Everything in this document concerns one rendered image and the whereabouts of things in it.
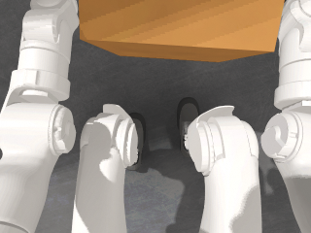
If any robot right forearm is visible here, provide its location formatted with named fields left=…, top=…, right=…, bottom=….
left=273, top=0, right=311, bottom=115

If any robot left forearm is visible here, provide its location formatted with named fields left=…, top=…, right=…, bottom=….
left=0, top=0, right=80, bottom=149

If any carton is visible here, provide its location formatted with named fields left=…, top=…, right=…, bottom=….
left=79, top=0, right=285, bottom=63

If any robot right thigh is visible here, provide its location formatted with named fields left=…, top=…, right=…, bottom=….
left=191, top=116, right=262, bottom=233

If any left robot foot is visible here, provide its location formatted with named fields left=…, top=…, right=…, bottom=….
left=126, top=113, right=146, bottom=171

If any robot right upper arm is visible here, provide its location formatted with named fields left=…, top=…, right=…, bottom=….
left=260, top=111, right=311, bottom=233

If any robot left upper arm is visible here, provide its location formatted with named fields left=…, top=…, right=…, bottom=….
left=0, top=102, right=76, bottom=233

